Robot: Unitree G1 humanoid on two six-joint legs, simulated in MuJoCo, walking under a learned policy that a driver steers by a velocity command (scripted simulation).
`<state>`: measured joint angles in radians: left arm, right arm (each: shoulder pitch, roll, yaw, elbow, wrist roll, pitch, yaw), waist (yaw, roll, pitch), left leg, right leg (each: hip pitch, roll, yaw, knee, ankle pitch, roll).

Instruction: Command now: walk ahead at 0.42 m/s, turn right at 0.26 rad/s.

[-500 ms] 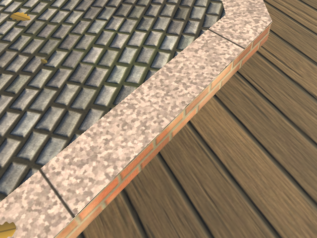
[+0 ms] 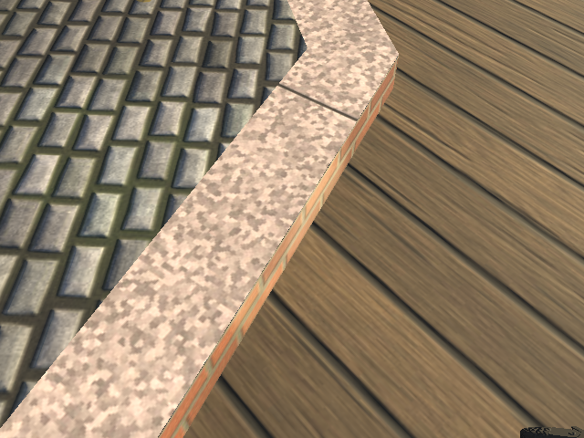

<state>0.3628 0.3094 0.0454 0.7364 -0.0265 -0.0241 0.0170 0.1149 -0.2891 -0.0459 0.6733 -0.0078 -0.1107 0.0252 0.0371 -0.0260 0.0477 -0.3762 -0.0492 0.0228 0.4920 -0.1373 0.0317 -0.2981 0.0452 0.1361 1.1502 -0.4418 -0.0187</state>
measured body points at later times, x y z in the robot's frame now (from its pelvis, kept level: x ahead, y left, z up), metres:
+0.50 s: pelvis +0.16 -0.03 +0.01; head +0.20 -0.05 +0.46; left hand +0.28 +0.25 -0.08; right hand +0.30 -0.31 -0.12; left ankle +0.11 +0.08 -0.66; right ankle +0.24 -0.13 -0.73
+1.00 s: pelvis +0.15 -0.01 +0.02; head +0.17 +0.04 +0.46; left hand +0.16 +0.33 -0.09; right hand +0.41 -0.20 -0.06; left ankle +0.12 +0.08 -0.73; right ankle +0.24 -0.15 -0.67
